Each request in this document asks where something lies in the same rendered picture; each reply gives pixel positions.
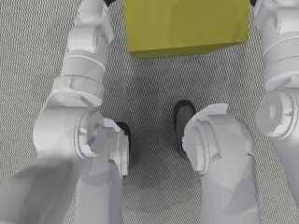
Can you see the robot left upper arm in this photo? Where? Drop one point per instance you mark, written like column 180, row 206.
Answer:
column 65, row 137

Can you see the right robot forearm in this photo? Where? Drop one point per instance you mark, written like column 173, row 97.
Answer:
column 278, row 23

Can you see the left robot forearm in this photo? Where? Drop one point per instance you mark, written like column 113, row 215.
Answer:
column 85, row 59

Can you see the robot right foot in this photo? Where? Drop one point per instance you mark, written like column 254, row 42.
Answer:
column 183, row 111

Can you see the carton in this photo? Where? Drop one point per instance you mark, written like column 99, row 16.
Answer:
column 172, row 28

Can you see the right robot thigh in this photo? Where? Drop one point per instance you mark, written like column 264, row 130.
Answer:
column 217, row 150

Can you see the robot right upper arm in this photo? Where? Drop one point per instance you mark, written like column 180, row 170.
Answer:
column 278, row 118

